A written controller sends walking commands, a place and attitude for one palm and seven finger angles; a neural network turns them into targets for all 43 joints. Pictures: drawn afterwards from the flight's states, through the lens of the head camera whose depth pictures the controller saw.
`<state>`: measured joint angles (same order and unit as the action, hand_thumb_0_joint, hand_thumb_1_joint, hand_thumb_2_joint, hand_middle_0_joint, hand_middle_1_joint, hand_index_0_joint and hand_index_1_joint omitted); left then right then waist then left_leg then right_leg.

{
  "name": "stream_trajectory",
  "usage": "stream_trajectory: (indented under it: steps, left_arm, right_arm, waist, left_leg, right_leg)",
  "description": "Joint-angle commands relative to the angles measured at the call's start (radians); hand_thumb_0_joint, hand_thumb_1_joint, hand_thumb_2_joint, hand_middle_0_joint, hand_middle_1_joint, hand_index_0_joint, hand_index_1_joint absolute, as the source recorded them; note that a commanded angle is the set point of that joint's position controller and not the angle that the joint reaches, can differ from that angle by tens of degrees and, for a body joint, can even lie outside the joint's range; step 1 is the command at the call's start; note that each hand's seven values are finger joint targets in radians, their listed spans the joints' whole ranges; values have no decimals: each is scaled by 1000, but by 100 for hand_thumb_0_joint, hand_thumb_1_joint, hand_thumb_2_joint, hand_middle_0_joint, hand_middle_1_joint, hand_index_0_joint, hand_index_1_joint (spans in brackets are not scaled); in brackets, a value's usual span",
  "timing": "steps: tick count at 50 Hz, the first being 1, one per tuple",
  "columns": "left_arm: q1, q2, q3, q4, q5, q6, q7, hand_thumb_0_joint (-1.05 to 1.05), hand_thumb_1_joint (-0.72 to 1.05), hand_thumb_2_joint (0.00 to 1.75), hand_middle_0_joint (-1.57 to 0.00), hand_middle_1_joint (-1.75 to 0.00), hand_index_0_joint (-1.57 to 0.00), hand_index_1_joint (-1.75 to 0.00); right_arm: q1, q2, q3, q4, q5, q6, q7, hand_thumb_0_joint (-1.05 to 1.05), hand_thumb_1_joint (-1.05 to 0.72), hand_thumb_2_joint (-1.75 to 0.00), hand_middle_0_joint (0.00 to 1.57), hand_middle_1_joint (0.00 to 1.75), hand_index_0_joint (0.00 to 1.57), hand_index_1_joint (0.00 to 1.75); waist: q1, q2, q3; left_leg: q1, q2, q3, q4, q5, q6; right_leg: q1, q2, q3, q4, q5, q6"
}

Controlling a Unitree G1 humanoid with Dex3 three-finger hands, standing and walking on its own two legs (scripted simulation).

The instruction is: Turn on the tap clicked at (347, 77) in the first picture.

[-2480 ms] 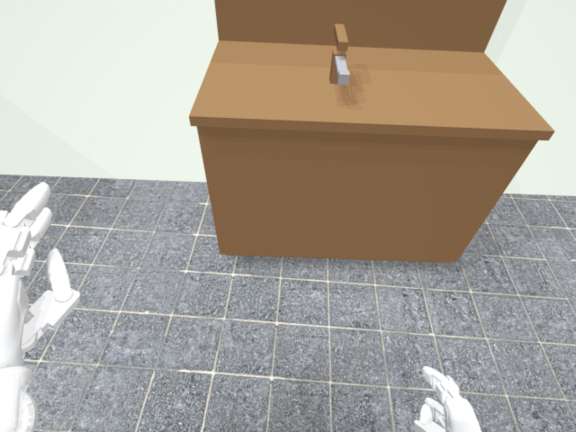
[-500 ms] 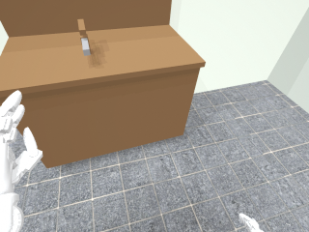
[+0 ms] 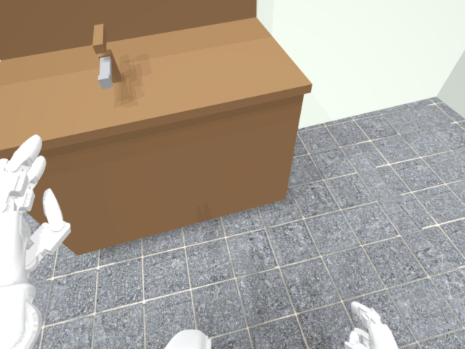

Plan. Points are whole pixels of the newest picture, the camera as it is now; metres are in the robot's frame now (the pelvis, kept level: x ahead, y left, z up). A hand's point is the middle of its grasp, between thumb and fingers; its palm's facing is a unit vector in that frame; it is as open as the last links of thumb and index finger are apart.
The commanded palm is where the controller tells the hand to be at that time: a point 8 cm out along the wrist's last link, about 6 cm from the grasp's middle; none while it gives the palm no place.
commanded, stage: take the last steps up to it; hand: left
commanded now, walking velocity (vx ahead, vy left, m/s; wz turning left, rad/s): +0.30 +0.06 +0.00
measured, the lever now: (105, 81) +0.72 +0.41 +0.06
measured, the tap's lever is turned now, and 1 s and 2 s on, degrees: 0 0 0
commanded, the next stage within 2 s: come to a stop and stand still in 1.08 s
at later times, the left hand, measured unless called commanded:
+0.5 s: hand (86, 143) +0.36 +0.25 +0.19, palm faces +0.40 -0.84 -0.35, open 7.4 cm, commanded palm +0.29 +0.29 +0.19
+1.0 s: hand (128, 107) +0.44 +0.21 +0.19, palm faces +0.37 -0.82 -0.44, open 7.4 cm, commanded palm +0.38 +0.26 +0.19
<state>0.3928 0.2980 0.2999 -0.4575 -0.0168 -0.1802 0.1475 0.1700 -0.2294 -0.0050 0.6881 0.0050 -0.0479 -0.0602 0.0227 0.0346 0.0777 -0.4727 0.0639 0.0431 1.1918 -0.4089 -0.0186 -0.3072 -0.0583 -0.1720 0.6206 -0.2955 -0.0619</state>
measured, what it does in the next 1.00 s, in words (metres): walks ahead: left foot, then right foot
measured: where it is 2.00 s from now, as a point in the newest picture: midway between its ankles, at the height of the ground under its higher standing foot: outside the picture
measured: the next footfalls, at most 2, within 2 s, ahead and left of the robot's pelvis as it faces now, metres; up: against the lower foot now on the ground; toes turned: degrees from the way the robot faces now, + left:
left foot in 0.32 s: +0.18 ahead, +0.12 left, +0.00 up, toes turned +9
right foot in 0.70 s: +0.27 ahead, -0.12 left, +0.00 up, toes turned -9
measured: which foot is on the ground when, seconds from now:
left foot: up 0.00-0.30, down 0.32-0.70, up 0.72-1.00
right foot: down 0.00-0.36, up 0.38-0.68, down 0.70-1.00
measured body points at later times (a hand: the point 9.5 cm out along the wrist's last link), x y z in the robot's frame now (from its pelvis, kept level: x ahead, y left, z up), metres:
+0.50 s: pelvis +0.12 +0.01 +0.00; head +0.13 +0.02 +0.45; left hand +0.33 +0.29 +0.21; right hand +0.29 -0.20 -0.08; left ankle +0.14 +0.11 -0.73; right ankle +0.09 -0.10 -0.67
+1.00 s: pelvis +0.23 -0.02 +0.01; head +0.27 -0.01 +0.46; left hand +0.42 +0.25 +0.21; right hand +0.39 -0.29 -0.07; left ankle +0.27 +0.12 -0.70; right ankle +0.23 -0.12 -0.73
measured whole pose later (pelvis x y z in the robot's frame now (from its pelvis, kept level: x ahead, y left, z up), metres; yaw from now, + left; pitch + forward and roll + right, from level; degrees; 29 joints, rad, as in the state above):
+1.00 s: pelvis +0.23 -0.02 +0.01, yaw +1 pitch +0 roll +1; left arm 0.50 0.38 0.36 -0.59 -0.02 -0.24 0.16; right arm 0.19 -0.26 -0.05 0.60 0.00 -0.06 -0.06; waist -0.02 -0.04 0.08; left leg -0.42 0.08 0.10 0.74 -0.31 -0.01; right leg -0.24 -0.07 -0.16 0.51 -0.27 -0.03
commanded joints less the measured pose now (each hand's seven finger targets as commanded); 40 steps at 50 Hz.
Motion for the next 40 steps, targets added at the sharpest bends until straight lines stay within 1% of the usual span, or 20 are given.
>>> stream_trajectory:
  steps: [1, 6, 10, 13, 15, 16, 17, 18, 19, 21, 25, 29, 32, 33, 34, 35, 36, 37, 38, 40]
  left_arm:
    - [46, 270, 222, -287, -3, -108, 29, 0, 90, 90, -20, -30, -20, -30]
    - [151, 243, 230, -265, -17, -120, 45, 0, 90, 90, -20, -30, -20, -30]
    - [118, 229, 209, -240, -18, -106, 55, 0, 90, 90, -20, -30, -20, -30]
    - [48, 221, 172, -230, -14, -96, 56, 0, 90, 90, -20, -30, -20, -30]
    - [-23, 224, 151, -242, -9, -98, 53, 0, 90, 90, -20, -30, -20, -30]
    - [-58, 216, 132, -261, -9, -103, 50, 0, 90, 90, -20, -30, -20, -30]
    - [-61, 222, 141, -272, -10, -109, 50, 0, 90, 90, -20, -30, -20, -30]
    - [-72, 226, 131, -253, -4, -119, 45, 0, 90, 90, -20, -30, -20, -30]
    - [-100, 268, 145, -264, 5, -119, 42, 0, 90, 90, -20, -30, -20, -30]
    - [-150, 294, 161, -332, 11, -119, 37, 0, 90, 90, -20, -30, -20, -30]
    - [35, 221, 168, -322, -7, -108, 32, 0, 90, 90, -20, -30, -20, -30]
    - [70, 197, 171, -227, -15, -101, 23, 0, 90, 90, -20, -30, -20, -30]
    - [19, 194, 164, -162, -12, -91, 21, 0, 90, 90, -20, -30, -20, -30]
    - [8, 197, 161, -127, -8, -85, 21, 0, 90, 90, -20, -30, -20, -30]
    - [-26, 200, 151, -127, 2, -83, 21, 0, 90, 90, -20, -30, -20, -30]
    - [-46, 245, 167, -128, 11, -80, 25, 0, 90, 90, -20, -30, -20, -30]
    - [-45, 252, 175, -117, 2, -71, 24, 0, 90, 90, -20, -30, -20, -30]
    - [-125, 245, 154, -183, -3, -84, 20, 0, 90, 90, -20, -30, -20, -30]
    - [-105, 262, 173, -180, -4, -96, 17, 0, 90, 90, -20, -30, -20, -30]
    - [-36, 259, 183, -210, 6, -110, 16, 0, 90, 90, -20, -30, -20, -30]
  right_arm:
    - [-91, -56, -31, -192, -3, -41, -1, 0, -90, -90, 20, 30, 20, 30]
    - [-41, -61, -51, -232, -2, -44, 3, 0, -90, -90, 20, 30, 20, 30]
    - [-19, -68, -57, -250, -3, -52, -1, 0, -90, -90, 20, 30, 20, 30]
    - [-7, -76, -57, -249, -2, -47, -8, 0, -90, -90, 20, 30, 20, 30]
    - [2, -88, -63, -246, -1, -47, -18, 0, -90, -90, 20, 30, 20, 30]
    - [6, -107, -68, -248, 0, -50, -24, 0, -90, -90, 20, 30, 20, 30]
    - [-2, -113, -65, -251, 2, -52, -20, 0, -90, -90, 20, 30, 20, 30]
    - [-11, -89, -50, -254, 2, -58, -14, 0, -90, -90, 20, 30, 20, 30]
    - [-27, -78, -32, -241, -16, -66, -17, 0, -90, -90, 20, 30, 20, 30]
    - [-36, -73, -39, -221, -6, -78, -12, 0, -90, -90, 20, 30, 20, 30]
    - [-13, -81, -49, -210, 0, -97, 2, 0, -90, -90, 20, 30, 20, 30]
    - [-16, -77, -40, -204, -3, -98, 3, 0, -90, -90, 20, 30, 20, 30]
    - [-22, -76, -42, -199, 3, -91, -11, 0, -90, -90, 20, 30, 20, 30]
    - [-26, -75, -42, -195, 4, -85, -15, 0, -90, -90, 20, 30, 20, 30]
    - [-22, -65, -43, -193, 7, -80, -14, 0, -90, -90, 20, 30, 20, 30]
    - [-29, -40, -40, -203, 7, -74, -13, 0, -90, -90, 20, 30, 20, 30]
    - [-69, -54, -33, -217, 2, -79, -8, 0, -90, -90, 20, 30, 20, 30]
    - [-67, -64, -40, -204, 1, -85, -2, 0, -90, -90, 20, 30, 20, 30]
    - [-53, -73, -47, -190, 1, -87, -1, 0, -90, -90, 20, 30, 20, 30]
    - [-71, -64, -31, -179, -3, -62, 3, 0, -90, -90, 20, 30, 20, 30]
  waist:
    - [-25, -91, -200]
    - [-15, -132, -228]
    - [-2, -162, -193]
    - [-17, -161, -173]
    - [-34, -88, -169]
    - [-53, 33, -171]
    - [-44, 196, -202]
    - [-34, 247, -196]
    - [-41, 258, -145]
    - [-27, 155, -106]
    - [-19, 182, -153]
    - [-32, 170, -139]
    - [-27, 107, -151]
    - [-19, 52, -167]
    - [-18, -59, -192]
    - [-21, -329, -209]
    - [3, -354, -182]
    - [-13, -288, -171]
    - [-17, -243, -144]
    - [-20, -157, -128]
  left_leg:
    - [-158, 40, -26, -59, 82, -14]
    - [-82, 27, 68, -417, 104, -1]
    - [-5, 2, 114, -544, 123, 16]
    - [122, -15, 136, -660, 184, 24]
    - [286, -11, 125, -735, 227, 45]
    - [382, 63, -2, -779, 237, 92]
    - [511, 227, -249, -811, 365, 187]
    - [526, 330, -426, -875, 386, 258]
    - [458, 365, -487, -916, 323, 283]
    - [401, 330, -368, -900, 317, 268]
    - [319, 225, -109, -894, 341, 200]
    - [278, 211, -34, -883, 363, 164]
    - [254, 184, 13, -764, 268, 127]
    - [212, 163, 35, -664, 243, 112]
    - [137, 107, 81, -473, 183, 90]
    - [-80, -15, 125, -202, -16, 45]
    - [-200, -43, 17, -13, -159, 30]
    - [-187, -8, -58, 56, -109, 18]
    - [-187, 17, -73, 77, -56, 9]
    - [-166, 34, -58, 55, 34, -4]
  right_leg:
    - [265, -266, 273, -315, 283, -91]
    - [347, -249, 222, -280, 447, -99]
    - [303, -243, 243, -270, 366, -96]
    - [241, -220, 222, -225, 283, -63]
    - [138, -176, 187, -98, 270, -25]
    - [26, -125, 139, 49, 231, 14]
    - [-138, -17, 70, 246, 7, 63]
    - [-253, 25, 103, 410, -305, 65]
    - [-303, -2, 151, 513, -301, 61]
    - [-328, -45, 173, 509, -243, 68]
    - [-191, -27, 79, 324, -103, 82]
    - [-82, 9, 7, 114, -38, 97]
    - [62, 44, -36, -71, 16, 96]
    - [153, 38, -22, -140, 53, 85]
    - [241, -44, 101, -203, 59, 45]
    - [351, -264, 491, -282, 122, -56]
    - [340, -394, 683, -337, 183, -124]
    - [287, -396, 655, -360, 99, -124]
    - [242, -376, 604, -358, 63, -126]
    - [191, -310, 392, -327, 201, -100]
